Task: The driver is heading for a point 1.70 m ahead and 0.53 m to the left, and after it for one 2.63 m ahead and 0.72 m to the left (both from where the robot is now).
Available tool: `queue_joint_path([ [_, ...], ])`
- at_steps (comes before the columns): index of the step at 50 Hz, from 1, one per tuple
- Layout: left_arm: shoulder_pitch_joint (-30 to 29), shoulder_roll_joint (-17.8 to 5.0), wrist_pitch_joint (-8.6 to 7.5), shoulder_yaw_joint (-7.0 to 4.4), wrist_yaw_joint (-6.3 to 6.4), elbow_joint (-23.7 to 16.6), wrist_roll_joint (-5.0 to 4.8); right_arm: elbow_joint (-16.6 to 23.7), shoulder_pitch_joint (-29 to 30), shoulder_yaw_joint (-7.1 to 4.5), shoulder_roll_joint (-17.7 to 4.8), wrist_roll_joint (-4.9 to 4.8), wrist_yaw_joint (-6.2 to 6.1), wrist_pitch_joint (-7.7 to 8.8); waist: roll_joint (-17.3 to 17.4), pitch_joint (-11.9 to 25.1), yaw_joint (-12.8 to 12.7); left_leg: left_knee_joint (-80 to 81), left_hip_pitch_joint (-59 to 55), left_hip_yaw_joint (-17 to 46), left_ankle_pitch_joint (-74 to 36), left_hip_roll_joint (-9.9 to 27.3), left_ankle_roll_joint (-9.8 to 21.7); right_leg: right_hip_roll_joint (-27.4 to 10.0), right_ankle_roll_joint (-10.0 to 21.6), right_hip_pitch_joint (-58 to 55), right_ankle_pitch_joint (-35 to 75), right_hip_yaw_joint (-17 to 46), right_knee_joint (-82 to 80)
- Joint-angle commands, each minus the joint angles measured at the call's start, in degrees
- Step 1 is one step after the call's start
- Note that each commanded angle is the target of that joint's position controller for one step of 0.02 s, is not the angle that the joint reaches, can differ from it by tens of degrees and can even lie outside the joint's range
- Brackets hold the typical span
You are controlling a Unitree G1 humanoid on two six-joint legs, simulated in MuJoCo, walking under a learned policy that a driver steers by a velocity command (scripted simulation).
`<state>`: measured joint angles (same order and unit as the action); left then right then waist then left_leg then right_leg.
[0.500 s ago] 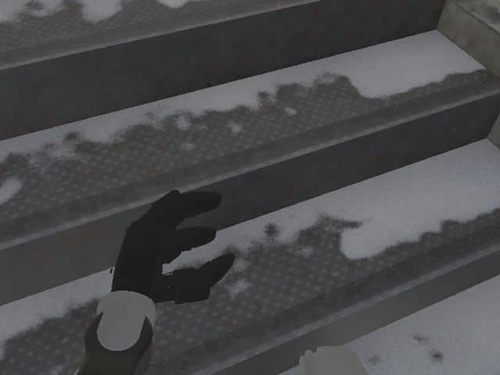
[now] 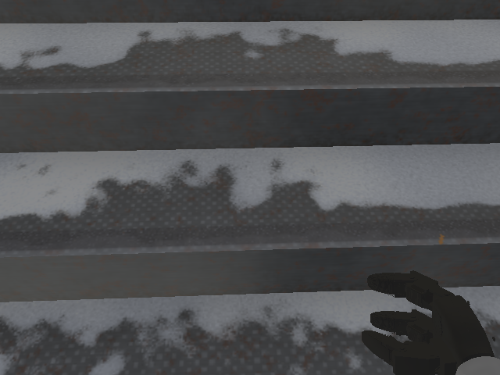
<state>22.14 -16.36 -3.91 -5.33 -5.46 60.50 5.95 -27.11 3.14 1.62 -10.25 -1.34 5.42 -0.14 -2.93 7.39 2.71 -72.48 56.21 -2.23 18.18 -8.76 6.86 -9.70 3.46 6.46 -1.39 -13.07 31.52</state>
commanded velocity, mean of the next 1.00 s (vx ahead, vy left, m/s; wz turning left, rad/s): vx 0.08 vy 0.00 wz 0.80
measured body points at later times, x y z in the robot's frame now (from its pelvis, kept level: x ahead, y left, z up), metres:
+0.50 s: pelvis +0.22 -0.02 +0.14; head +0.22 -0.01 +0.59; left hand +0.41 +0.26 +0.13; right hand +0.32 -0.26 +0.02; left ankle +0.12 +0.07 -0.61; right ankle +0.38 -0.10 -0.45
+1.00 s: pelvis +0.23 +0.02 +0.16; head +0.22 +0.04 +0.61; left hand +0.16 +0.28 +0.05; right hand +0.54 +0.00 +0.09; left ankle +0.17 +0.09 -0.59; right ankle +0.37 -0.11 -0.41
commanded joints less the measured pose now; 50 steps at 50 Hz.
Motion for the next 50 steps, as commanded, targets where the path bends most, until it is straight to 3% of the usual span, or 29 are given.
queue_joint_path([
  [1, -0.45, -4.21, -2.45, 0.82, -4.15, -13.58, -2.17, -9.94, -39.06, -4.41, -19.61, 6.27, -2.31, -3.34, 14.54, 35.12, 5.79, 37.83, -74.98, 54.23, -69.26, 16.65, 20.18, 13.49, -1.28, 37.48, -5.34, 24.46, 58.96],
  [2, -9.7, -8.01, -1.55, -1.4, -2.07, -18.03, -5.36, -10.98, -32.88, -6.54, -20.5, 5.07, -2.51, -2.81, 12.56, 16.13, 7.77, 43.37, -60.74, 51.87, -58.42, 17.53, 13.22, 18.45, -2.64, 48.98, -5.56, 26.56, 78.64],
  [3, -9.92, -8.22, -1.29, -1.41, -0.16, -19.15, -4.59, -13.98, -26.83, -5.19, -16.43, 2.31, -1.3, -1.36, 14.59, 10.49, 3.9, 41.5, -55.18, 43.44, -54.07, 14.68, 11.81, 19.95, -1.33, 56.55, -7.09, 26.92, 88.87],
  [4, -11.09, -6.5, -0.72, -0.54, 1.42, -19.54, -2.1, -18.7, -25.71, -2.5, -8.29, 0.71, -0.73, 0.33, 9.94, 9.36, 0.13, 41.22, -52.37, 37.5, -45.16, 11.32, 10.26, 18.42, 0.48, 60.1, -8.68, 26.33, 86.49],
  [5, -13.07, -0.81, -0.88, 2.6, 2.86, -21.98, -0.43, -22.7, -26.03, -0.67, -3.71, 0.65, -0.75, 2.05, 7.81, 5.05, -3.36, 40.23, -45.59, 32.39, -44.68, 9.47, 9.16, 17.13, 1.7, 61.62, -10.91, 25.76, 85.87],
  [6, -14.73, 1.86, -0.24, 4.4, 4.0, -23.98, -1.11, -25.88, -26.04, 0.05, -1.27, 4.46, -0.23, 2.66, 2.22, 1.71, -6.06, 41.37, -39.3, 28.07, -45.42, 7.85, 8.75, 15.18, 1.76, 62.73, -9.57, 22.32, 84.24],
  [7, -14.85, 2.27, -0.2, 5.18, 4.68, -24.28, -2.62, -25.98, -24.35, 0.06, -0.51, 5.2, -0.54, 3.53, 0.69, 2.52, -7.03, 43.01, -37.27, 25.72, -42.23, 7.63, 6.99, 13.23, 1.18, 62.55, -11.37, 20.41, 81.47],
  [9, -17.63, 0.62, -0.39, 4.95, 5.75, -26.05, -5.03, -22.59, -20.4, -1.1, -4.23, 5.44, -1.71, 6.41, 0.31, 2.56, -7.8, 47.82, -26.35, 23.66, -26.24, 5.15, 3.13, 10.56, -2.17, 53.33, -11.55, 16.21, 72.65],
  [10, -20.52, 1.41, -0.09, 5.45, 5.19, -27.14, -5.49, -22.28, -24.17, -1.45, -6.22, 6.22, -2.72, 6.66, 5.55, 3.48, -4.96, 48.34, -24.8, 26.41, -25.4, 4.54, 3.28, 12.21, -4.1, 52.67, -16.31, 14.5, 84.09],
  [14, -27.11, 3.84, 1.44, 6.57, 5.76, -32.52, -5.5, -22.85, -35.44, -1.4, -9.57, 8.23, -3.5, 5.88, 2.24, -0.65, -2.63, 45.18, -33.7, 40.26, -20.68, 7.07, 5.92, 14.6, -8.1, 67.15, -18.19, 18.06, 85.89],
  [17, -32.44, 3.66, 1.64, 5.94, 8.19, -36.29, -4.43, -22.28, -42.18, -0.48, -7.13, 5.61, -3.2, 7.16, 7.92, -2.74, -1.47, 43.97, -43.66, 48.83, -24.18, 10.96, 6.55, 13.47, -10.58, 74.43, -25.06, 18.74, 85.94],
  [21, -40.17, 6.52, 2.05, 6.25, 6.75, -39.11, -3.06, -16.49, -36.72, -2.38, -10.47, 1.39, -2.81, 7.56, 12.22, -4.35, -1.24, 52.33, -44.02, 51.68, -27.41, 13.52, 5.69, 11.44, -8.31, 62.21, -32.03, 15.28, 56.93],
  [22, -38.63, 7.0, 1.44, 6.0, 6.38, -38.54, -3.13, -15.64, -34.84, -3.34, -12.16, 0.18, -3.21, 7.6, 14.56, -3.21, -2.89, 53.53, -44.8, 48.88, -43.26, 13.61, 5.85, 13.09, -8.02, 53.92, -30.39, 10.22, 53.35],
  [24, -26.96, 2.45, 2.03, 3.51, 6.26, -36.02, -5.31, -10.61, -23.22, -6.01, -16.29, 0.79, -2.36, 8.31, 13.77, 2.73, -9.25, 51.68, -35.58, 44.62, -74.49, 10.96, 4.89, 17.63, -6.93, 24.93, -22.22, 8.22, 35.41],
  [25, -16.78, -1.08, 1.73, 1.8, 6.62, -33.05, -5.75, -8.38, -19.7, -6.11, -13.66, 0.99, -1.72, 8.33, 9.19, 12.92, -11.91, 42.24, -33.23, 43.66, -73.59, 8.3, 3.98, 15.59, -2.41, 7.82, -9.51, 15.9, 28.97],
  [26, -7.99, -5.32, 2.02, 1.0, 7.21, -31.13, -5.01, -7.95, -27.77, -4.6, -3.52, 3.02, -0.76, 7.61, -15.03, 28.39, -9.24, 22.05, -20.21, 35.92, -40.01, -4.17, -3.42, -2.53, 17.94, -13.63, 9.94, 51.13, 12.86],
  [27, -5.87, -6.19, 2.83, 1.72, 5.2, -32.88, -1.63, -11.81, -28.59, -6.3, -7.45, 1.93, -0.64, 5.46, -24.13, 22.83, -12.45, -11.56, -8.89, 30.5, 8.27, -9.55, -11.25, -17.48, 29.07, -4.81, -1.91, 82.41, -2.39],
  [28, -9.89, -9.16, -0.05, 1.11, 5.04, -31.67, -3.16, -10.8, -24.51, -7.13, -10.5, 1.86, -0.86, 5.16, -13.76, 6.88, -8.77, -28.09, -3.25, 25.48, 1.75, -4.03, -12.73, -15.15, 25.36, 10.85, -14.32, 82.1, -4.55],
  [29, -17.22, -3.39, -2.02, 2.86, 4.6, -30.53, -5.0, -11.72, -19.77, -7.26, -11.5, 0.93, -2.7, 5.47, -10.99, -2.44, -5.46, -30.82, 0.48, 20.32, -2.95, 1.36, -11.5, -11.18, 18.65, 22.15, -28.6, 63.03, 0.39],
  [31, -22.3, 9.21, -4.1, 5.72, 6.7, -26.16, -7.16, -13.31, -20.3, -4.39, -8.07, 4.69, -5.04, 5.68, 3.19, -2.09, -2.07, -22.22, -7.29, 11.45, -1.69, 7.92, -9.99, -7.93, 10.79, 28.94, -21.53, 39.68, 7.23],
  [32, -22.25, 10.25, -4.33, 5.52, 8.86, -24.94, -7.88, -12.84, -17.79, -3.5, -6.26, 5.79, -4.37, 5.51, 4.58, -2.69, -1.86, -18.12, -11.52, 9.11, 0.35, 10.24, -9.84, -4.01, 7.48, 29.67, -19.53, 31.93, 4.92],
  [35, -21.57, 4.16, -4.37, 3.7, 12.03, -24.68, -6.95, -9.75, -13.29, -1.81, -5.26, 3.56, 0.22, 5.2, -1.04, 0.19, -2.33, -19.2, -14.54, 5.94, -4.3, 10.67, -9.33, -1.79, 7.28, 25.55, -5.41, 20.03, 4.23],
  [39, -18.92, -1.69, -3.94, 3.25, 9.99, -25.06, -4.75, -6.04, -8.88, -3.02, -11.59, 4.42, 0.02, 5.75, -0.22, -0.21, -2.9, -9.92, -18.07, 6.49, -6.07, 11.8, -6.98, -4.37, 4.08, 24.78, -8.03, 14.4, 8.12],
  [43, -17.93, -3.25, -4.1, 4.56, 7.81, -26.44, -2.29, -7.71, -11.27, -3.5, -10.47, 4.58, -1.01, 4.84, -1.55, -3.4, -3.08, 21.72, -31.12, 2.73, -27.04, 14.15, -9.04, -6.59, -0.69, 29.74, -19.71, 13.23, 14.88],
  [46, -21.6, 0.74, -1.74, 8.5, 4.4, -25.4, -4.14, -13.74, -18.86, -5.05, -8.99, 2.39, -1.07, 4.36, 3.41, -9.72, 2.72, 60.0, -50.49, 0.23, -48.94, 13.36, -7.85, -5.89, -4.39, 38.2, -20.75, 13.01, 25.98],
  [47, -15.72, 0.4, -0.21, 8.78, 3.88, -23.6, -4.41, -16.16, -22.0, -6.17, -10.83, 2.9, -1.44, 4.49, 3.91, -10.46, 0.93, 66.92, -54.45, -2.97, -51.59, 10.69, -6.7, -4.81, -4.31, 35.93, -22.46, 12.42, 31.24],
  [48, -7.68, 1.99, 0.99, 9.33, 1.96, -21.52, -1.63, -16.28, -25.66, -7.88, -14.73, 4.66, -1.94, 5.13, 6.88, -5.58, -1.77, 59.42, -61.81, 0.32, -58.26, 13.66, -0.05, -4.01, -5.65, 37.66, -24.05, 10.22, 44.52],
  [49, 2.57, 1.44, 4.72, 3.09, 6.39, -19.15, -9.25, -21.62, -37.36, -6.47, -13.07, 2.71, -1.12, 4.28, 11.13, 7.7, -1.34, 38.94, -78.91, 8.82, -108.4, 26.81, -3.94, 7.35, -6.89, 48.1, -54.46, 2.81, 72.55],
  [50, 5.99, 5.8, 1.23, 8.78, 2.35, -22.53, -6.14, -13.45, -24.58, -6.69, -19.21, 4.49, 2.29, 6.05, 28.16, 7.02, -6.75, 32.41, -73.41, 10.44, -108.26, 31.03, 10.79, 8.58, -13.23, 57.09, -53.5, 16.59, 85.77],
])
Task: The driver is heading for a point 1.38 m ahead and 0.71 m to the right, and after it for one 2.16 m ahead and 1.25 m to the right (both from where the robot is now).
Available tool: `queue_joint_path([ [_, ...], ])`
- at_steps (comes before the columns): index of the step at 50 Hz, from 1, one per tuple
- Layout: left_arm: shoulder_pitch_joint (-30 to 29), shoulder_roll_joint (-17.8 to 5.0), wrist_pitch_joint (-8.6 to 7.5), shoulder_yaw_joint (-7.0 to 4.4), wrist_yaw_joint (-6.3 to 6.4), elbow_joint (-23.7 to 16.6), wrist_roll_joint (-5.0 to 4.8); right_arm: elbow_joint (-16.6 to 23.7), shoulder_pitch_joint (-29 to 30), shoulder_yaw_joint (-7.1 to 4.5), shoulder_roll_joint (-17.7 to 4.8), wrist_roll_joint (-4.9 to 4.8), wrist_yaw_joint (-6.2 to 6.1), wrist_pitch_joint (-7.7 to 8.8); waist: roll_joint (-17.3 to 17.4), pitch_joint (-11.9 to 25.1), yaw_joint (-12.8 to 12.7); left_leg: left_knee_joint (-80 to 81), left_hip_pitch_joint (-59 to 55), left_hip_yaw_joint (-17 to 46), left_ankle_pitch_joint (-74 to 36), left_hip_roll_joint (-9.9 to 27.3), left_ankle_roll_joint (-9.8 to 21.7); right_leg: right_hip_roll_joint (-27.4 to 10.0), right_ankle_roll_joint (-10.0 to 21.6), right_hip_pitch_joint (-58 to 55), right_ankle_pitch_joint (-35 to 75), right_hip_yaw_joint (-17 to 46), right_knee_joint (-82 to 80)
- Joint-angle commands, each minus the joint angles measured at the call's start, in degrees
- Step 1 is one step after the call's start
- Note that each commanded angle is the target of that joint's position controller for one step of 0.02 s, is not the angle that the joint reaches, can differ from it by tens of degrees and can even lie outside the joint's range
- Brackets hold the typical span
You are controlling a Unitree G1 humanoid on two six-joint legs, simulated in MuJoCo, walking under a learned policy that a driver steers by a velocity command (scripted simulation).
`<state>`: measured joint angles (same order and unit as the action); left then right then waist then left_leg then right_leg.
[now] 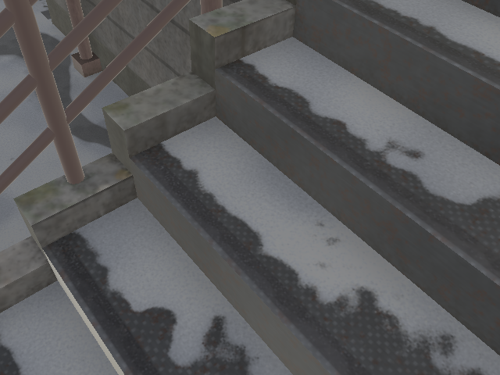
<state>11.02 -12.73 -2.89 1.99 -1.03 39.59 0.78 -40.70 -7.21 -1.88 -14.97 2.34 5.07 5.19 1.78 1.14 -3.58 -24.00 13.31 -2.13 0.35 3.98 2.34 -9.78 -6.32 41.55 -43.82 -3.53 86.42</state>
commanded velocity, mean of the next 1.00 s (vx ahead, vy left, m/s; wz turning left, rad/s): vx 0.35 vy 0.00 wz -0.77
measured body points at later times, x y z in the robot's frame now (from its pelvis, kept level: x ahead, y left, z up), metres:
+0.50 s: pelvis +0.02 -0.05 -0.01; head +0.02 -0.05 +0.44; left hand +0.30 +0.03 -0.08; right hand -0.04 -0.33 -0.14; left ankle +0.00 +0.09 -0.77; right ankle +0.03 -0.19 -0.55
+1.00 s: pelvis +0.24 -0.25 +0.18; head +0.27 -0.29 +0.62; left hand +0.37 -0.01 +0.05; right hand +0.38 -0.56 +0.17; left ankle +0.41 -0.28 -0.44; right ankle +0.03 -0.20 -0.54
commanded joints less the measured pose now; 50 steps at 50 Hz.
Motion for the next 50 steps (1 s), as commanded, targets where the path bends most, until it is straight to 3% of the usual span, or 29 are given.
queue_joint_path([
  [1, 8.89, -2.63, -2.16, -0.58, -1.87, -0.93, -1.72, 2.64, -9.67, -2.16, -11.2, 3.03, 3.05, 0.94, 12.75, 12.04, 4.22, -12.41, -27.93, 9.97, -61.43, 17.34, 13.19, 10.85, -3.79, 28.73, -8.88, 10.24, 36.15],
  [3, 4.9, -4.99, -4.26, -2.43, -0.47, -0.7, -1.35, 4.03, -8.95, -2.23, -15.09, 4.85, 0.52, -1.05, 6.91, 8.94, 3.39, -6.8, -18.75, 10.75, -28.84, 20.01, 13.47, 12.76, -0.36, 34.37, 5.27, 12.67, 52.42],
  [4, 2.41, -4.84, -3.97, -2.51, 0.23, -3.21, -1.18, 8.21, 1.41, -2.53, -17.59, 4.42, 0.0, -3.05, 5.49, 1.31, 0.66, 3.9, -3.25, 23.14, -1.87, 29.25, 21.11, 9.47, -0.33, 35.22, 19.57, 19.49, 47.2],
  [6, -1.28, -7.32, -2.7, -3.02, 1.12, -1.87, -1.58, 10.32, 5.54, 0.57, -9.94, 2.83, -0.88, -3.26, 0.7, -0.7, 0.7, 13.12, -0.05, 23.12, 24.23, 27.72, 19.0, 10.96, -0.71, 36.86, 20.72, 16.99, 49.45],
  [9, -4.05, -5.62, -0.55, -2.02, 2.04, -3.2, 0.1, 5.55, -4.14, 2.06, -6.69, 1.71, -2.86, -2.18, 3.64, 2.75, 4.33, 12.43, -4.72, 11.89, 23.73, 21.09, 14.9, 11.64, 0.46, 38.45, 22.88, 11.68, 45.76],
  [12, -8.3, -1.18, 0.07, 0.34, 0.41, -4.97, 0.01, -1.44, -15.83, 1.36, -7.52, 3.96, -4.57, -1.74, 3.1, 2.95, 8.01, 12.08, -13.5, 4.67, 15.87, 19.7, 13.43, 10.22, 3.25, 44.41, 19.22, 8.63, 43.12],
  [15, -9.72, -0.37, 0.17, 1.29, -1.94, -6.99, -0.19, -4.06, -16.41, 0.61, -7.92, 3.68, -4.47, -1.78, 2.58, 2.79, 6.28, 14.42, -13.6, 0.26, 16.19, 20.46, 13.11, 7.77, 5.46, 44.22, 14.12, 6.53, 35.98],
  [18, -11.11, 1.34, 0.86, 2.25, -3.82, -7.95, 0.2, -5.39, -16.54, -0.44, -8.19, 5.19, -5.18, -0.92, 1.61, 2.01, 4.48, 16.78, -15.33, -2.88, 14.58, 21.57, 11.96, 4.9, 7.51, 43.61, 13.85, 6.31, 30.86],
  [21, -10.73, 0.71, 2.25, 1.82, -6.45, -8.29, 0.81, -2.91, -6.86, -1.94, -11.39, 3.23, -6.17, 0.31, 2.96, 2.42, 0.36, 19.99, -3.63, -12.52, 9.9, 18.0, 10.65, 5.19, 7.57, 21.29, 8.01, -0.5, 15.92],
  [23, -8.27, -0.11, 3.23, 1.46, -6.91, -8.47, 0.8, -2.24, -4.8, -2.9, -13.3, 3.63, -5.55, 0.98, 6.7, 1.84, 0.14, 21.27, -2.64, -12.9, 11.21, 21.85, 13.14, 6.96, 8.46, 13.75, 6.59, -1.72, 10.48],
  [26, -4.2, -3.38, 1.49, -0.33, -5.22, -8.42, 0.67, -1.49, -3.94, -4.04, -14.65, 3.55, -3.77, 1.23, 9.6, -0.1, 1.31, 20.27, -11.73, -11.76, 12.64, 27.17, 15.15, 11.83, 11.5, 13.31, 1.72, -3.35, -1.58],
  [28, -0.4, -4.56, 0.32, -1.76, -4.1, -9.01, -0.07, -1.14, -3.0, -4.67, -16.57, 3.11, -2.93, 0.18, 12.81, 4.7, 0.06, 11.69, -16.78, -13.15, -14.02, 27.12, 16.98, 17.87, 14.34, 6.69, 3.27, -5.98, -13.85],
  [29, 3.35, -6.75, -0.2, -3.6, -2.7, -9.04, -0.37, -1.12, -4.5, -4.27, -15.23, 4.85, -2.98, 0.32, 11.05, 8.8, -1.39, -4.15, -11.72, -16.37, -38.44, 22.97, 14.24, 22.19, 18.74, -4.54, 10.02, -0.46, -23.26],
  [30, 16.45, -12.81, -1.39, -5.75, 0.58, -5.83, 0.12, 2.93, -4.74, -2.46, -7.79, 8.58, -2.54, 0.85, -5.71, 16.19, -4.57, -33.32, 19.94, -13.73, -25.26, 10.27, 4.84, 13.76, 33.62, -31.96, 19.79, 35.56, -36.72],
  [31, 30.02, -22.26, -2.47, -7.1, 0.35, -2.14, 2.87, 7.89, 5.77, -2.36, -6.41, 5.84, -1.07, -0.2, -8.55, 17.64, -9.64, -53.82, 46.22, 4.95, 4.72, -3.38, 2.36, 8.4, 28.11, -47.18, 14.89, 66.9, -60.44],
  [32, 33.69, -23.25, -4.01, -8.18, -0.45, 1.16, 3.81, 10.96, 8.57, -0.81, -2.23, 1.58, -1.63, 0.52, -14.86, 8.0, -11.03, -70.7, 62.99, 22.03, 0.59, -11.36, 2.89, 3.43, 15.44, -50.68, 21.0, 68.4, -61.7],
  [33, 33.26, -18.56, -3.47, -6.51, -3.68, 4.61, 2.95, 8.12, 10.73, -1.32, -4.67, -1.12, -3.07, 1.6, -19.09, 0.23, -9.82, -87.06, 68.52, 25.02, 0.69, -13.31, 3.31, 3.68, 12.11, -41.4, 22.23, 61.49, -58.33],
  [34, 13.79, -11.5, -0.21, -6.32, 1.05, 1.89, -2.94, 10.2, 6.21, 0.43, 1.91, 3.27, -2.54, 2.87, -11.8, -4.49, 0.8, -93.09, 55.5, 7.97, 12.03, -3.07, -0.16, 4.54, 17.46, -25.52, 26.59, 60.05, -66.07],
  [35, 8.88, -7.66, 0.48, -4.71, 1.69, 2.2, -2.32, 11.56, 4.63, 1.6, 3.91, 3.19, -2.48, 2.25, -8.55, -7.3, 5.07, -97.8, 55.97, 7.04, 14.27, -3.35, -1.44, 7.42, 17.35, -18.97, 25.77, 51.91, -62.53],
  [37, 12.15, -3.64, -0.32, -4.34, 1.44, 6.6, -0.59, 15.79, 11.32, 3.37, 7.19, 3.6, -3.71, -0.46, -7.74, -8.72, 4.27, -104.24, 60.07, 6.38, 21.22, -2.72, -0.6, 10.35, 18.22, -16.25, 23.17, 41.21, -62.66],
  [39, 10.6, -5.24, -1.94, -5.21, 1.42, 6.22, -0.88, 17.31, 14.44, 3.56, 5.26, 2.13, -4.27, -1.29, -1.29, -10.59, 3.91, -89.7, 56.6, 1.66, 23.38, -1.4, -0.52, 10.42, 20.33, -12.66, 26.88, 34.72, -68.72],
  [42, 18.94, -6.48, -3.55, -5.68, 1.33, 10.01, 0.96, 23.89, 23.84, 4.31, 6.7, 1.24, -5.44, -1.22, -7.27, -8.9, 0.3, -95.42, 66.68, 0.62, 34.7, -1.5, 1.05, 6.49, 23.32, -24.14, 35.01, 35.6, -73.35],
  [44, 21.5, -7.97, -2.14, -6.43, 1.97, 9.73, -0.47, 25.28, 25.58, 4.85, 4.94, 1.02, -4.6, -2.15, -2.1, -5.99, -0.78, -70.96, 53.02, -5.06, 32.91, -2.5, 1.08, 7.37, 24.41, -22.79, 43.14, 30.3, -83.0],
  [45, 20.5, -7.05, -1.44, -6.72, 2.89, 8.81, -1.53, 26.56, 27.01, 5.48, 7.13, 0.69, -4.11, -2.52, -1.2, -3.75, -0.31, -59.63, 35.22, -5.56, 27.4, -1.39, 2.22, 5.35, 23.27, -16.69, 53.33, 29.05, -88.59],
  [46, 13.3, -5.85, -1.6, -6.06, 3.18, 6.01, -2.06, 22.14, 17.13, 4.74, 7.64, -0.59, -4.27, -3.11, -3.34, 4.04, 6.03, -51.74, 12.6, -9.4, 23.95, -5.37, 2.51, 7.36, 21.4, -11.38, 82.27, 21.83, -83.62],
  [47, 12.17, -11.13, -2.32, -7.8, 3.12, 4.39, -2.96, 17.07, 4.72, 2.35, 4.21, -1.58, -5.29, -3.48, -5.65, 17.28, 11.52, -55.02, -6.11, -9.5, 20.0, -10.04, 2.15, 6.84, 20.25, -12.72, 114.62, 20.88, -72.69],
  [48, 7.63, -18.29, -4.1, -10.53, 2.86, 2.96, -2.41, 15.45, -7.81, -0.52, 0.47, -3.38, -6.84, -4.27, -13.45, 23.57, 19.35, -49.52, -9.11, -3.57, 26.11, -7.57, 2.76, 3.26, 17.83, -22.87, 131.46, 23.63, -57.3],
  [49, 4.23, -17.58, -6.14, -11.13, 1.89, 3.32, -3.02, 12.42, -14.03, -2.44, -3.7, -2.72, -7.46, -3.81, -7.66, 26.57, 23.47, -36.47, -13.06, -0.5, 29.5, -7.02, 3.91, 3.94, 16.0, -26.96, 128.51, 22.52, -40.63],
  [50, 2.05, -10.88, -8.02, -9.98, 0.25, 2.46, -1.12, 7.99, -18.6, -3.95, -7.48, -1.38, -7.54, -3.11, 5.68, 26.02, 22.71, -25.08, -16.96, 9.25, 41.07, -2.61, 4.97, 12.32, 14.94, -22.33, 93.54, 19.73, -17.32],
])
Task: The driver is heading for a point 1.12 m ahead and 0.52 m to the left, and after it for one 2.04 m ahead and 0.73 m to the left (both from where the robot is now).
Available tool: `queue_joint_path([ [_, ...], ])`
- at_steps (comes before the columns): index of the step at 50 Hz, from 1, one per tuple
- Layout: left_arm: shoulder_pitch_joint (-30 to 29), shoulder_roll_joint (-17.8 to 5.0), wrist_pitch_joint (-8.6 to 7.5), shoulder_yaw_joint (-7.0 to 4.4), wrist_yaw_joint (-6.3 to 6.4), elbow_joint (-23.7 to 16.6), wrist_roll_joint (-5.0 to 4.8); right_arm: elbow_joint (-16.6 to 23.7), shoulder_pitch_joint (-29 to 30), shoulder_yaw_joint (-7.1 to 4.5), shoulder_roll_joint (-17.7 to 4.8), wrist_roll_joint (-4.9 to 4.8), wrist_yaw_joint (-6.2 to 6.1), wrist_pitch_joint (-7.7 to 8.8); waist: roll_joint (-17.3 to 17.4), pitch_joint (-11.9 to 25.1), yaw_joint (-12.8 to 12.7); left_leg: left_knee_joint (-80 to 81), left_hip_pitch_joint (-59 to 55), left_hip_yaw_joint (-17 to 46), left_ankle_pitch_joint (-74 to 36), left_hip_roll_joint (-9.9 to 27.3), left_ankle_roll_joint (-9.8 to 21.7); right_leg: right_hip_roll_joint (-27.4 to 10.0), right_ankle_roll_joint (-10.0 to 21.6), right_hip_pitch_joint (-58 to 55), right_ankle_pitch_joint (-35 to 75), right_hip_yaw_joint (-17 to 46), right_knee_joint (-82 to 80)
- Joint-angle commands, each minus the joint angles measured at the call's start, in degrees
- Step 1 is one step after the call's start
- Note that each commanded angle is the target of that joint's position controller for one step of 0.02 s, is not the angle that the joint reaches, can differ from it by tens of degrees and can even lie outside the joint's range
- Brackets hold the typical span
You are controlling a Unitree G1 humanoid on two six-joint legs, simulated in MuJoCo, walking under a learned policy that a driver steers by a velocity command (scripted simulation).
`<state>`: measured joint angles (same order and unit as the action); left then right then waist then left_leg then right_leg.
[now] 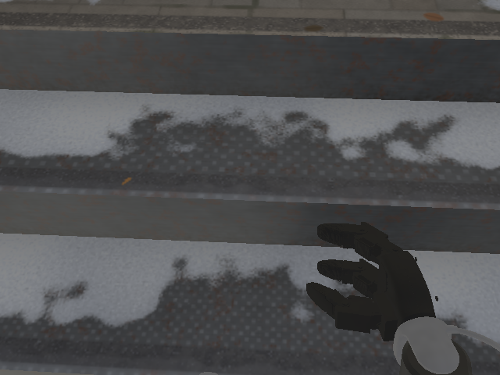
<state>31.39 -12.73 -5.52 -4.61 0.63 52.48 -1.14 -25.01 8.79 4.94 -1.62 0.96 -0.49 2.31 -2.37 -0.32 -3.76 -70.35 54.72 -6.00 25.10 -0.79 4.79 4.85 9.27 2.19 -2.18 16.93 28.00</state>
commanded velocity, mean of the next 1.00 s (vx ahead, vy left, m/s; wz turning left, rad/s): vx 0.97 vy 0.00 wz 0.61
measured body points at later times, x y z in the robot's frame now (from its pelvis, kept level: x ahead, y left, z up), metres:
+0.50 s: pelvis +0.41 -0.01 +0.21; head +0.41 +0.00 +0.66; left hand +0.62 +0.20 +0.16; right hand +0.46 -0.25 +0.08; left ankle +0.25 +0.09 -0.32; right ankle +0.45 -0.12 -0.44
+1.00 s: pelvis +0.82 +0.15 +0.44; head +0.82 +0.15 +0.89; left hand +0.95 +0.44 +0.44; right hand +0.98 -0.05 +0.30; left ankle +0.78 +0.15 -0.27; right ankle +0.90 +0.03 +0.11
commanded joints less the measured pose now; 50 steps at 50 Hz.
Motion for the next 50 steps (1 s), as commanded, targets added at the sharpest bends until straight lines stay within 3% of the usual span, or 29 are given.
queue_joint_path([
  [1, -18.49, 0.52, -5.07, -0.6, -3.11, -15.02, 1.9, -12.59, -31.95, -11.43, -22.44, 0.49, -2.27, -0.84, 27.9, 22.38, 15.5, 45.14, -54.37, 46.74, 38.03, 12.63, 7.13, 6.81, -2.47, 35.82, -1.37, -4.28, 59.11],
  [2, -15.98, 3.81, -4.61, 0.71, -3.59, -18.08, 5.04, -12.59, -23.8, -10.31, -15.35, 0.12, -1.85, -1.31, 21.1, 14.99, 8.81, 54.71, -47.79, 62.07, 50.96, 14.13, 8.58, 3.66, -0.57, 43.2, -1.77, -2.5, 72.32],
  [4, -22.17, 7.23, -3.88, 3.25, -4.24, -21.4, 6.65, -19.25, -22.93, -7.92, -5.54, -1.14, -1.03, 0.63, 3.58, 3.72, 4.99, 54.0, -36.15, 55.75, 31.44, 12.57, 12.4, 2.61, 0.54, 51.54, 0.28, -6.85, 91.83],
  [6, -26.13, 11.8, -1.55, 5.92, -2.51, -24.83, 5.9, -26.89, -26.81, -7.14, -2.18, 0.28, -0.69, 2.93, 0.97, -2.02, 0.77, 51.49, -31.45, 41.34, 14.58, 10.42, 11.43, -1.56, 0.01, 63.02, -8.48, -7.36, 103.36],
  [9, -31.62, 10.05, 1.57, 7.59, -0.73, -28.72, 4.5, -29.13, -28.09, -6.64, -3.61, -0.65, 0.41, 4.83, -0.48, -8.78, -2.02, 53.91, -23.86, 26.17, 5.42, 6.3, 7.79, -9.33, -2.2, 68.64, -14.36, -9.02, 92.33],
  [11, -47.52, 9.74, 1.32, 8.27, 0.63, -35.15, 4.19, -29.21, -31.0, -7.29, -9.38, 0.53, 0.55, 6.36, 0.82, -11.59, 2.44, 63.52, -21.14, 27.6, -2.54, 7.08, 11.39, -8.0, -3.82, 71.54, -22.92, -17.38, 97.76],
  [14, -55.82, 10.79, 0.49, 9.95, 0.02, -40.2, 4.32, -30.89, -39.34, -8.48, -13.49, 0.05, -0.75, 6.46, -1.11, -7.69, 5.56, 68.75, -30.46, 28.23, -1.2, 6.46, 11.23, -12.32, -3.14, 71.7, -26.55, -17.15, 80.67],
  [16, -56.93, 14.5, 0.77, 11.48, -1.54, -40.1, 3.41, -28.47, -40.52, -8.74, -13.58, -1.28, -2.55, 4.12, -6.35, 3.52, 6.73, 76.63, -22.72, 21.44, -26.9, 6.29, 11.54, -9.84, -2.9, 32.57, -21.73, -24.92, 53.94],
  [17, -46.53, 11.09, 0.02, 9.4, -0.77, -35.13, 1.55, -27.12, -40.93, -8.72, -14.06, -2.25, -2.38, 4.53, -1.35, 10.24, 4.0, 67.38, -23.97, 17.75, -77.47, 4.97, 11.86, -2.43, -3.07, 14.56, -27.19, -29.86, 50.19],
  [18, -34.64, 8.05, 0.44, 7.09, -0.27, -32.89, 0.87, -25.2, -40.1, -10.74, -20.27, -1.62, -1.69, 5.4, 6.01, 17.74, -1.47, 53.28, -33.25, 19.74, -101.18, 7.53, 10.51, -1.72, -2.93, 7.46, -28.36, -25.34, 45.88],
  [19, -21.76, 1.51, 1.23, 3.77, 0.47, -28.66, 0.87, -22.11, -32.4, -12.96, -25.62, -1.57, -0.19, 6.07, 8.83, 25.07, -9.68, 34.54, -36.95, 19.46, -112.93, 7.28, 8.57, -2.86, -2.19, 1.94, -28.12, -21.49, 39.09],
  [20, -13.72, -5.82, 1.23, 0.5, 1.2, -26.82, 2.32, -20.85, -29.49, -14.13, -26.34, -1.26, 1.99, 8.49, 6.13, 31.3, -13.0, 15.33, -36.44, 21.99, -95.07, 5.26, 6.94, -8.83, -0.57, -4.01, -37.69, -9.94, 27.34],
  [21, -10.94, -11.22, 0.69, -1.11, 1.08, -22.36, 3.64, -15.92, -24.88, -12.75, -15.13, -1.84, 4.04, 9.43, -13.25, 29.05, -10.47, -9.72, -13.13, 19.13, -26.72, -5.5, 2.72, -26.56, 3.65, -11.89, -46.37, 24.06, 6.99],
  [22, -17.11, -9.34, 1.5, -1.05, 1.34, -22.72, 3.88, -13.06, -25.02, -12.76, -13.6, -1.01, 3.75, 9.18, -10.53, 23.9, -5.95, -30.77, -1.81, 18.5, -20.87, -4.16, 1.87, -31.09, 3.99, -7.84, -38.47, 39.69, -5.8],
  [24, -23.05, -1.26, -0.78, 0.66, -0.17, -14.58, 1.53, -9.93, -18.96, -10.49, -6.27, 1.86, 2.19, 6.46, 0.14, 7.47, 0.87, -46.41, 7.9, 11.77, -25.67, 1.13, 2.79, -28.98, 3.55, 4.26, -38.34, 22.03, -2.87],
  [27, -16.69, 8.12, -2.05, 2.66, -1.08, -0.81, 3.0, -7.6, -19.93, -6.59, 0.98, 0.84, 2.1, 1.72, -0.28, -1.14, 8.14, -57.81, 16.41, 14.8, -14.6, 1.37, 5.83, -24.14, -3.09, 11.74, -19.97, -3.56, -5.81],
  [31, -17.87, 4.84, -4.26, 3.24, -0.9, 4.94, 3.85, 0.03, -4.26, -5.58, -1.93, -0.19, -0.59, -2.19, -0.95, -12.48, 10.7, -51.48, 21.98, 9.91, 1.46, 0.4, 6.47, -23.16, -7.7, 16.86, 4.13, -26.66, -21.41],
  [34, -9.11, 0.2, -3.53, 3.2, -0.49, 8.14, 2.64, 4.24, 3.48, -4.31, -3.53, -0.29, -1.38, -3.33, 2.26, -11.5, 11.73, -38.79, 23.11, 1.13, 6.03, 0.35, 7.46, -17.88, -6.93, 10.75, 15.57, -35.15, -26.4],
  [35, -13.34, -4.79, -2.75, 2.61, 0.46, 5.81, 1.18, 2.55, -4.06, -3.93, -6.59, -0.64, 0.36, -3.42, 3.48, -6.21, 16.74, -20.62, -0.13, -5.2, -1.17, 1.28, 7.55, -14.71, -6.1, 18.78, 27.68, -41.32, -28.8],
  [36, -13.23, -8.88, -2.78, 1.82, 2.31, 1.18, -2.02, -2.0, -9.33, -5.43, -11.8, -0.12, 2.31, -3.46, 7.06, 4.01, 15.6, -13.07, -24.54, -10.4, -9.32, -4.55, 6.17, -14.59, -3.18, 22.72, 56.56, -38.85, -24.59],
  [38, -16.43, -25.59, -3.68, -2.44, 2.4, -6.09, -2.06, -6.97, -30.39, -8.79, -18.28, -1.58, 1.4, -4.62, -0.33, 24.89, 24.6, -10.32, -46.32, -7.52, -8.86, -8.89, 4.39, -19.03, -1.59, 10.04, 102.17, -33.76, 3.41],
  [39, -21.16, -25.16, -3.93, -3.6, 0.16, -9.24, -2.54, -7.13, -39.14, -9.47, -20.88, -0.77, 1.33, -3.92, -7.3, 28.84, 25.56, 2.99, -51.61, -0.68, -5.73, -8.41, 4.61, -21.57, -1.25, 4.02, 101.52, -28.63, 19.58],
  [40, -19.08, -17.97, -3.68, -3.43, -1.97, -10.27, -1.38, -5.44, -30.12, -12.02, -24.86, -1.67, 2.16, -2.62, -1.85, 24.9, 20.44, 24.88, -49.64, 10.54, -5.16, -8.85, 8.6, -13.36, -4.59, 5.29, 52.47, -25.99, 43.37],
  [41, -19.87, -5.06, -3.57, -0.31, -4.49, -15.69, 2.42, -7.04, -19.48, -13.01, -26.8, -2.6, 2.08, -2.15, 16.57, 17.62, 10.94, 33.43, -54.68, 32.14, -21.06, -2.25, 14.66, -0.8, -8.73, 35.87, -7.19, -20.9, 73.89],
  [42, -18.67, -2.08, -4.29, 0.86, -4.35, -22.2, 6.32, -5.12, -17.56, -12.73, -26.92, -1.37, 1.32, -3.27, 8.18, 26.29, 5.9, 42.95, -59.83, 52.03, -10.64, 3.6, 16.69, -1.45, -7.93, 46.9, -5.07, -10.38, 91.99],
  [43, -23.35, -1.26, -4.08, 1.84, -3.86, -25.58, 6.51, -7.94, -20.37, -13.05, -27.46, -0.63, 0.63, -3.37, 3.86, 23.69, 7.59, 52.02, -56.55, 58.85, 14.22, 6.22, 16.14, -1.89, -7.36, 53.85, -7.02, -10.58, 100.75],
  [45, -27.66, 6.61, -2.38, 6.22, -1.27, -29.67, 7.59, -15.86, -26.16, -11.25, -21.68, 1.08, 0.01, -0.42, -0.76, 4.45, 3.73, 51.36, -42.86, 47.6, 3.78, 1.99, 12.46, -4.46, -6.25, 66.4, -12.0, -11.15, 110.45],
  [47, -24.21, 5.88, -0.41, 6.55, 0.04, -27.65, 6.57, -18.07, -27.36, -9.66, -17.34, 1.2, 0.56, 1.6, -0.6, -0.02, 1.49, 49.23, -35.0, 37.44, -6.06, 0.64, 11.01, -5.33, -6.2, 68.82, -13.47, -13.18, 115.07],
  [50, -39.46, 12.28, 1.31, 9.27, 1.76, -34.05, 6.21, -25.35, -36.05, -8.23, -15.2, 0.22, 2.63, 4.22, -0.58, -7.28, 2.36, 50.72, -28.76, 32.63, -8.84, 0.2, 8.59, -7.2, -3.96, 80.88, -25.98, -14.55, 117.02],
])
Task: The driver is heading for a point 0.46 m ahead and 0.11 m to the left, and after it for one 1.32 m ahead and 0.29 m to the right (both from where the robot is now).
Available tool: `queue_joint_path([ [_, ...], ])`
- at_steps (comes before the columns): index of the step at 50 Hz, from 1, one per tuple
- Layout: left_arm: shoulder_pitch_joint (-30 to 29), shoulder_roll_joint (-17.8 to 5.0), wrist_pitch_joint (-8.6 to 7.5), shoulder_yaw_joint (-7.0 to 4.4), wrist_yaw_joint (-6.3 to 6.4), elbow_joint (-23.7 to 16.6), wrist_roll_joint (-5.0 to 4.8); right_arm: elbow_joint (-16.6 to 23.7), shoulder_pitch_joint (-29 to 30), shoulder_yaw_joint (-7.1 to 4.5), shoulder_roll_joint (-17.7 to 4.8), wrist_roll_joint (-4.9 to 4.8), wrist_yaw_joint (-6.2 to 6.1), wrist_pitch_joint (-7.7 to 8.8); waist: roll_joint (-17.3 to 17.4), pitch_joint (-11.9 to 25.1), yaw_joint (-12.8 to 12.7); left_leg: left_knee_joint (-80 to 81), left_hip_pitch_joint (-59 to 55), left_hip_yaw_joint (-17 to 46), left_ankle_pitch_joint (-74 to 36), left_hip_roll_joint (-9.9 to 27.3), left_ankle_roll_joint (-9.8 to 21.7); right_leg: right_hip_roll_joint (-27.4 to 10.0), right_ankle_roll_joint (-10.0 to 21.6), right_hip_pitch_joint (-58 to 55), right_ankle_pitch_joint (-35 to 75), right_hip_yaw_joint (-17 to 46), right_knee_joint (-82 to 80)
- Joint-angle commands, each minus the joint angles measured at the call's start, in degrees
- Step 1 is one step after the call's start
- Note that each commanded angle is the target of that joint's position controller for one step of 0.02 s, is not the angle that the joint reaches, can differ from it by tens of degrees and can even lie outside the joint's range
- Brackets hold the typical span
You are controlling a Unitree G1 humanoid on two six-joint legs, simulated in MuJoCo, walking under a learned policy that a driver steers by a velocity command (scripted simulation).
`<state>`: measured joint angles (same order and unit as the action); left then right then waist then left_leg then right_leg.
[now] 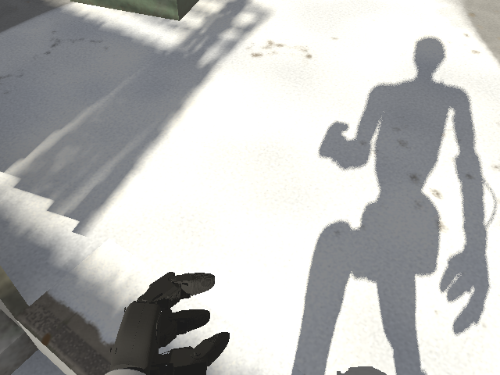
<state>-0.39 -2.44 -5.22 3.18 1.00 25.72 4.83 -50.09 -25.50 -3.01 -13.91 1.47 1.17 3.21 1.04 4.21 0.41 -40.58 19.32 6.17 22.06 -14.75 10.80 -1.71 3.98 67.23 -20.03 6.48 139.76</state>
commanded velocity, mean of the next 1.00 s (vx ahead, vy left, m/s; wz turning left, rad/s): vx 0.74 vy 0.00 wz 0.04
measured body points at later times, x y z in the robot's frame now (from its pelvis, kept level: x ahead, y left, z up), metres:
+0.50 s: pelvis +0.47 -0.01 +0.18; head +0.49 +0.00 +0.63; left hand +0.25 +0.18 +0.06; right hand +0.82 -0.05 +0.18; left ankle +0.58 +0.17 -0.47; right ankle +0.32 -0.17 -0.54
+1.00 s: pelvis +0.84 +0.04 +0.18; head +0.86 +0.03 +0.63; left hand +1.07 +0.28 +0.11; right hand +0.90 -0.25 +0.06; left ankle +0.65 +0.17 -0.54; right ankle +0.98 -0.06 -0.52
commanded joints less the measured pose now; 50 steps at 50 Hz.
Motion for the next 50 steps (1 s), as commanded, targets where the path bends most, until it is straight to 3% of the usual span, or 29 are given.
queue_joint_path([
  [1, -11.63, 2.78, 0.97, 2.45, 1.63, -9.27, 0.39, -0.79, -0.8, -0.18, -3.27, -0.45, 1.31, 3.6, -5.07, -13.62, -2.67, 24.72, 11.38, 16.65, -3.58, 11.93, 0.71, -1.27, 1.18, 12.21, -8.16, -6.69, -10.18],
  [4, -16.48, -3.2, 2.1, 1.1, 0.84, -12.4, -1.48, 2.28, 1.64, -0.9, -3.8, -1.15, -1.15, 2.68, -3.99, -9.87, -1.01, 41.14, 21.17, 17.93, -26.6, 13.93, 5.11, -2.42, -1.26, -18.04, -2.35, -14.21, -42.86],
  [5, -12.11, -1.87, 2.46, 1.07, 0.69, -10.47, -0.92, 3.65, 3.48, -1.78, -5.94, -2.21, -1.32, 2.46, -3.57, -1.82, -2.7, 40.08, 21.26, 13.72, -43.99, 14.79, 4.17, -0.61, -0.41, -35.31, 3.31, -15.74, -49.94],
  [6, -6.45, -2.35, 2.56, 0.1, 0.88, -7.79, -1.91, 4.86, 3.3, -3.09, -9.48, -2.73, -1.45, 2.62, -0.99, 5.85, -4.7, 32.9, 16.11, 12.29, -70.97, 15.84, 3.38, 3.02, 0.26, -47.53, 0.45, -17.13, -55.94],
  [8, 6.44, -8.4, 3.25, -3.41, 1.24, -3.95, -4.31, 7.39, 4.51, -6.12, -15.48, -2.48, -1.92, 3.82, 5.03, 16.16, -12.09, 8.32, -1.94, 17.39, -101.04, 18.76, 2.42, 5.06, 0.92, -54.99, -16.58, -7.67, -69.13],
  [9, 17.87, -14.01, 2.61, -6.01, 1.41, -1.67, -4.55, 9.7, 11.78, -7.57, -18.0, -1.77, -0.78, 5.61, 5.24, 21.38, -20.55, -9.66, -2.65, 16.76, -102.33, 17.3, 1.52, 3.61, 2.23, -63.14, -22.3, -2.53, -78.83],
  [10, 26.95, -20.53, 2.06, -8.34, 1.15, 3.82, -3.24, 12.83, 19.77, -5.88, -9.79, -0.07, 0.66, 7.85, -9.78, 22.15, -23.12, -36.34, 4.38, 10.34, -58.31, 10.35, -0.07, -3.94, 4.42, -68.88, -30.63, 6.05, -85.02],
  [11, 20.23, -22.38, 2.21, -8.47, 0.72, 6.26, -2.09, 17.78, 17.06, -3.2, 1.68, -0.82, 2.04, 7.63, -25.32, 17.15, -12.38, -53.8, 26.47, 5.66, -13.13, 4.19, -2.89, -16.37, 9.38, -69.16, -26.2, 41.74, -110.04],
  [12, 11.85, -17.66, 1.85, -7.87, 0.58, 4.98, -1.87, 18.4, 14.22, -2.73, 1.79, 0.11, 1.84, 6.73, -16.51, 13.28, -6.9, -65.4, 34.55, 4.68, -11.76, 7.93, -1.79, -20.77, 12.7, -67.46, -37.73, 52.61, -115.99],
  [14, 11.05, -5.45, -0.26, -4.68, -0.03, 11.81, -3.0, 19.07, 15.02, -0.27, 5.61, 2.2, 1.05, 3.38, -2.05, -2.89, -1.11, -67.91, 39.3, 1.79, -12.68, 13.35, -0.82, -19.64, 9.48, -53.41, -36.88, 36.7, -114.98],
  [15, 13.83, -3.25, -0.98, -4.23, 0.09, 15.81, -2.48, 19.96, 16.48, 0.47, 5.98, 2.31, 0.71, 1.42, 2.39, -6.51, 0.16, -69.83, 40.61, 1.35, -8.92, 14.56, -0.78, -18.95, 6.71, -49.42, -30.77, 28.26, -113.42],
  [18, 25.66, -5.15, -3.05, -4.93, -1.03, 25.81, -1.91, 21.83, 18.51, 3.52, 10.69, 0.96, 0.09, -1.28, 0.69, -13.9, 2.13, -73.21, 52.04, 0.23, 1.21, 12.19, -1.8, -11.42, 2.97, -50.31, -4.31, 10.48, -116.16],
  [20, 22.91, -7.56, -3.44, -5.62, -1.02, 26.79, -2.38, 26.35, 28.26, 3.47, 6.2, 0.37, 0.32, -1.0, -0.82, -17.3, 2.65, -50.85, 44.71, 2.25, 0.23, 14.22, -3.1, -7.83, 1.46, -42.5, -1.13, 0.52, -124.33],
  [22, 22.45, -12.68, -3.72, -6.35, 0.33, 26.43, -3.56, 26.91, 29.11, 1.83, -0.06, -0.45, 1.57, -0.09, -2.61, -14.96, 3.16, -28.33, 29.21, -3.46, -10.5, 15.0, -5.34, -4.9, 1.51, -41.88, 23.64, -6.43, -129.71],
  [23, 19.6, -15.33, -3.52, -7.07, 0.97, 25.31, -4.05, 25.07, 26.34, 2.06, -0.33, 0.04, 2.73, 1.1, -0.6, -11.31, 4.81, -12.65, 15.08, -8.8, -18.31, 16.29, -5.57, -2.44, 1.78, -41.02, 30.83, -8.93, -131.16],
  [24, 23.5, -17.26, -4.0, -7.49, 0.91, 25.98, -5.41, 23.18, 27.15, 2.75, 2.82, -1.2, 3.07, 1.69, 1.07, -5.55, 1.72, -6.36, -0.79, -12.15, -26.67, 12.82, -6.58, -2.01, 3.34, -39.69, 37.07, -9.53, -133.54],
  [26, 26.13, -23.74, -3.62, -9.02, -0.03, 25.94, -5.43, 19.61, 19.53, 1.92, 0.87, -0.23, 2.25, 2.59, -5.02, -0.31, 3.31, 3.16, -9.0, -13.16, -25.42, 7.77, -6.04, -4.94, 3.68, -53.9, 63.2, -7.84, -121.71],
  [27, 26.03, -25.43, -3.16, -9.48, 0.14, 26.57, -5.87, 17.16, 11.79, 1.09, -0.46, 0.48, 1.42, 2.78, -8.08, 2.84, 8.24, 11.69, -16.31, -11.01, -30.49, 8.03, -5.42, -4.2, 1.79, -57.62, 63.99, -7.85, -110.66],
  [28, 20.24, -24.1, -2.77, -8.76, 0.89, 24.62, -8.62, 18.64, 10.33, -1.19, -4.76, -1.3, 0.63, 2.53, -11.79, 6.46, 14.05, 18.45, -25.69, -1.87, -41.78, 15.81, -3.81, -4.27, -0.96, -53.04, 58.32, -3.75, -97.99],
  [29, 19.48, -17.1, -2.27, -7.38, 1.4, 22.5, -6.83, 16.01, 5.17, -1.21, -8.37, 0.13, -0.08, 2.54, -3.91, 11.54, 12.65, 12.17, -39.47, 7.69, -70.12, 28.19, -2.21, 3.29, -3.71, -41.23, -1.77, -5.26, -74.87],
  [30, 30.45, -11.92, -2.85, -6.06, 0.61, 21.82, -5.8, 17.45, 5.54, 0.22, -8.66, 3.73, -0.78, 2.63, 8.09, 24.67, 5.91, -0.67, -52.5, 17.79, -101.12, 40.4, 5.38, 4.59, -4.22, -30.48, -17.33, 4.73, -58.57],
  [31, 28.48, -16.59, -2.93, -6.93, 0.24, 20.02, -6.56, 17.94, 5.97, 0.22, -6.43, 3.07, -0.97, 2.05, 7.9, 27.93, 7.72, 3.36, -50.94, 17.69, -95.9, 42.03, 9.21, 2.82, -5.87, -25.65, -14.72, 6.96, -55.01],
  [34, 23.63, -15.82, -0.71, -7.6, 0.87, 18.74, -6.83, 16.78, 12.67, 0.52, -2.33, -0.35, -1.48, 2.36, 0.07, 12.22, 1.96, 12.72, -33.5, 7.44, -66.93, 33.52, 5.57, -1.99, -8.5, -17.71, -6.02, -0.49, -61.1],
  [37, 24.44, -12.1, 1.99, -7.36, 0.37, 17.31, -6.91, 15.3, 19.0, 0.27, -1.43, -0.82, -2.1, 1.51, 3.99, 4.92, -4.14, 19.86, -14.89, 0.97, -55.84, 33.75, 3.57, -4.87, -9.2, -21.9, -4.42, -2.27, -65.66],
  [42, 12.49, -12.78, 2.57, -6.44, -2.43, 13.62, -6.18, 11.84, 20.11, -1.43, -6.3, -1.13, -2.71, 1.74, 5.14, 0.76, -2.45, 27.71, -5.62, -10.98, -23.6, 29.81, -1.19, -7.48, -4.86, -29.24, 22.3, -4.78, -84.94],
  [44, 7.15, -14.47, 2.67, -6.79, -3.46, 12.09, -6.63, 10.21, 17.54, -2.25, -8.18, -1.44, -2.41, 2.21, 3.29, -1.63, -0.63, 28.9, -10.39, -12.54, -20.58, 30.09, -2.57, -6.8, -2.64, -28.22, 24.2, -6.28, -90.1],
  [45, 6.22, -14.66, 4.24, -6.6, -4.44, 10.63, -1.65, 9.07, 12.68, -1.62, -6.75, -0.11, -1.56, 3.33, 1.75, -3.87, -0.76, 30.34, -10.94, -16.01, -17.86, 29.12, -5.15, -5.29, -0.5, -30.8, 23.76, -10.74, -94.99],
  [47, 1.05, -16.56, 5.29, -7.21, -5.52, 8.63, -1.87, 7.89, 10.1, -2.6, -9.47, 0.1, -1.28, 3.63, 3.02, -7.83, 1.0, 31.01, -14.3, -17.61, -17.89, 29.82, -6.61, -4.08, 1.68, -31.53, 17.92, -13.03, -97.49],
  [50, 6.43, -19.46, 5.21, -8.51, -5.02, 8.69, -3.41, 7.62, 8.35, -3.57, -13.63, 1.12, -1.82, 1.39, 3.94, -4.85, -2.94, 15.43, -22.65, -20.95, -48.98, 30.9, -6.82, 3.14, 5.87, -37.94, 1.79, -16.91, -98.71],
])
